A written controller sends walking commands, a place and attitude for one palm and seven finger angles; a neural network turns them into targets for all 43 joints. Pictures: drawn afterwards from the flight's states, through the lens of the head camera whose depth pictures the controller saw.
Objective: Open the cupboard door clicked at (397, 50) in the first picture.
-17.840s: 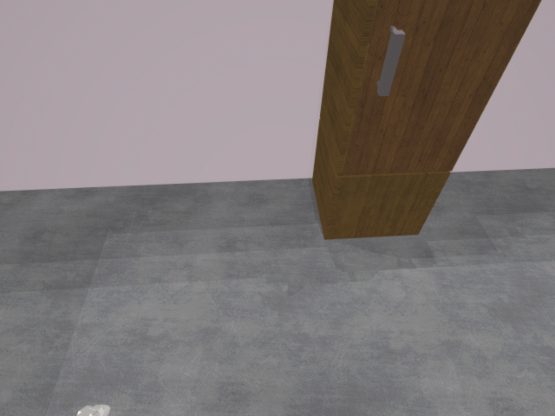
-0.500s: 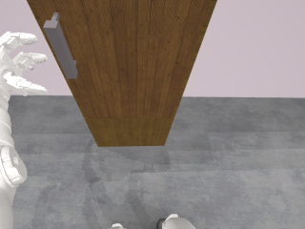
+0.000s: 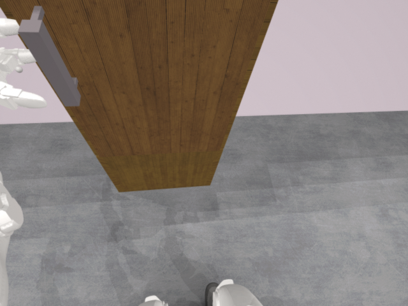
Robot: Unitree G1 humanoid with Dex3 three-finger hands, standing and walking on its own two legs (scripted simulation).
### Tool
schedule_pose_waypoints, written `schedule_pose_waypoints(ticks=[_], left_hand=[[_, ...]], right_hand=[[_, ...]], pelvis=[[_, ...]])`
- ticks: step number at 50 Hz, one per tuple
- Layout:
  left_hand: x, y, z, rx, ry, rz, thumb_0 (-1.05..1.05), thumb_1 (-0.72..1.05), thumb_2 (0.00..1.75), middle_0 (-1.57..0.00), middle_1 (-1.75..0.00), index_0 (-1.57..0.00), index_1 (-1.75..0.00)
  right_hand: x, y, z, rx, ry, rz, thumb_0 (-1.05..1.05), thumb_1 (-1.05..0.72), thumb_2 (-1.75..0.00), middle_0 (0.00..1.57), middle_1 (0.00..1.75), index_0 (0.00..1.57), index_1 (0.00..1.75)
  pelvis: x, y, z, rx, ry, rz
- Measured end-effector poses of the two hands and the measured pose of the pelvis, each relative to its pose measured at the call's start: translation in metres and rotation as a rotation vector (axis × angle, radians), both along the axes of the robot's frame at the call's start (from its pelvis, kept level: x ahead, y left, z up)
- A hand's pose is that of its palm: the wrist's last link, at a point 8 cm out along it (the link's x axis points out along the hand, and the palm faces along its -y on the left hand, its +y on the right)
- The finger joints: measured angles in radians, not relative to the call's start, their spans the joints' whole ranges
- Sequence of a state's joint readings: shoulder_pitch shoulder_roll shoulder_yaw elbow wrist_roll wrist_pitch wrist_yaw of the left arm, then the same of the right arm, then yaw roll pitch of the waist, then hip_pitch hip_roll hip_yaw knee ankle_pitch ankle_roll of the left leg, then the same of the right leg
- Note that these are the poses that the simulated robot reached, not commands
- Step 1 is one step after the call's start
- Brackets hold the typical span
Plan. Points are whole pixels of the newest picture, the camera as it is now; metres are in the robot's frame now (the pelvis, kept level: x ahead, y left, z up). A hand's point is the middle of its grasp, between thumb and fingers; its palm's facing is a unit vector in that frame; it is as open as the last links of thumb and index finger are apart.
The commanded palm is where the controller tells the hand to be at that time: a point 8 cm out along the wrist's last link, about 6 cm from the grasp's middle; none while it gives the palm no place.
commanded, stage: move the hooked fingers beside the handle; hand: left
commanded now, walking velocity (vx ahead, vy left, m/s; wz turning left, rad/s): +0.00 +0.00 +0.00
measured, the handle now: (57, 61) +0.54 +0.21 +0.11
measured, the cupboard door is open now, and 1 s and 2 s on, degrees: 0 0 0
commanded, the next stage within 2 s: slide the fingers in behind the handle in 0.60 s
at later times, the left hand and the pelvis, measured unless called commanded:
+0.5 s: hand (22, 78) +0.49 +0.25 +0.12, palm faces +0.00 -1.00 +0.01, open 14.0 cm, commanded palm +0.47 +0.30 +0.12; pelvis +0.00 -0.01 +0.00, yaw +1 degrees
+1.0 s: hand (31, 76) +0.49 +0.24 +0.13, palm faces +0.01 -1.00 +0.01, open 13.9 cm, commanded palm +0.47 +0.28 +0.11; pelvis -0.01 -0.01 +0.00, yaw +1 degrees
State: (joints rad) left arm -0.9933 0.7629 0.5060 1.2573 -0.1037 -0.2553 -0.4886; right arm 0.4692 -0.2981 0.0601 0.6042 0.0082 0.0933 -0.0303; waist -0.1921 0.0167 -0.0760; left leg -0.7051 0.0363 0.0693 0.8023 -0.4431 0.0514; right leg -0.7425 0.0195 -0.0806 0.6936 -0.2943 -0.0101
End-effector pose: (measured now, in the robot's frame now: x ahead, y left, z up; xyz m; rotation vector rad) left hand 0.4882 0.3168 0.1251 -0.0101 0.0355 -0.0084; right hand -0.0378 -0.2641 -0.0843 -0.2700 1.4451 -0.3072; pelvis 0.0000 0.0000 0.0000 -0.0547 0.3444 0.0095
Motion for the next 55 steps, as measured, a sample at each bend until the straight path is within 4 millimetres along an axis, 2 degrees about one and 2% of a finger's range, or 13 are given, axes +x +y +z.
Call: schedule_pose_waypoints(ticks=[7, 11, 20, 25, 31, 38, 46, 55], left_hand=[[-0.007, 0.005, -0.009, -0.002, 0.012, 0.020, -0.01, -0.50, 0.30, -0.30, -1.20, -0.30, -1.20], [-0.012, 0.008, -0.007, 0.009, -0.004, 0.026, -0.01, -0.50, 0.30, -0.30, -1.20, -0.30, -1.20], [-0.017, -0.003, -0.001, 0.000, -0.004, 0.003, -0.01, -0.50, 0.30, -0.30, -1.20, -0.30, -1.20], [-0.019, -0.008, -0.001, 0.005, 0.000, 0.011, -0.01, -0.50, 0.30, -0.30, -1.20, -0.30, -1.20], [-0.021, -0.011, 0.001, 0.011, -0.009, 0.019, -0.01, -0.50, 0.30, -0.30, -1.20, -0.30, -1.20], [-0.022, -0.010, 0.002, 0.022, 0.001, 0.022, -0.01, -0.50, 0.30, -0.30, -1.20, -0.30, -1.20], [-0.017, -0.021, 0.001, 0.008, -0.005, -0.001, -0.01, -0.50, 0.30, -0.30, -1.20, -0.30, -1.20], [-0.017, -0.024, 0.001, 0.018, -0.010, 0.013, -0.01, -0.50, 0.30, -0.30, -1.20, -0.31, -1.22]], right_hand=[[0.011, -0.001, -0.001, 0.012, -0.009, 0.005, 0.00, -0.90, -0.89, 0.20, 0.30, 0.20, 0.30], [0.022, -0.004, -0.002, 0.009, -0.028, 0.019, 0.00, -0.90, -0.89, 0.20, 0.30, 0.20, 0.30], [0.049, -0.009, -0.005, 0.008, -0.094, 0.063, 0.00, -0.90, -0.89, 0.20, 0.30, 0.20, 0.30], [0.055, -0.011, -0.007, 0.011, -0.127, 0.072, 0.00, -0.90, -0.89, 0.20, 0.30, 0.20, 0.30], [0.048, -0.011, -0.009, 0.018, -0.127, 0.066, 0.00, -0.90, -0.89, 0.20, 0.30, 0.20, 0.30], [0.027, -0.013, -0.009, 0.015, -0.086, 0.049, 0.00, -0.90, -0.89, 0.20, 0.30, 0.20, 0.30], [0.005, -0.015, -0.007, 0.003, -0.040, 0.033, 0.00, -0.90, -0.89, 0.20, 0.30, 0.20, 0.30], [0.001, -0.013, -0.005, 0.006, -0.042, 0.026, 0.00, -0.90, -0.89, 0.20, 0.30, 0.20, 0.30]], pelvis=[[0.004, -0.002, 0.000, -0.001, -0.004, -0.001], [0.005, -0.003, 0.001, -0.003, -0.009, 0.006], [0.005, -0.005, 0.001, -0.001, -0.023, 0.021], [0.001, -0.007, 0.000, 0.003, -0.029, 0.019], [-0.003, -0.010, 0.000, 0.007, -0.033, 0.016], [-0.009, -0.012, -0.001, 0.008, -0.031, 0.017], [-0.012, -0.012, -0.002, 0.008, -0.024, 0.017], [-0.012, -0.011, -0.001, 0.007, -0.025, 0.015]])
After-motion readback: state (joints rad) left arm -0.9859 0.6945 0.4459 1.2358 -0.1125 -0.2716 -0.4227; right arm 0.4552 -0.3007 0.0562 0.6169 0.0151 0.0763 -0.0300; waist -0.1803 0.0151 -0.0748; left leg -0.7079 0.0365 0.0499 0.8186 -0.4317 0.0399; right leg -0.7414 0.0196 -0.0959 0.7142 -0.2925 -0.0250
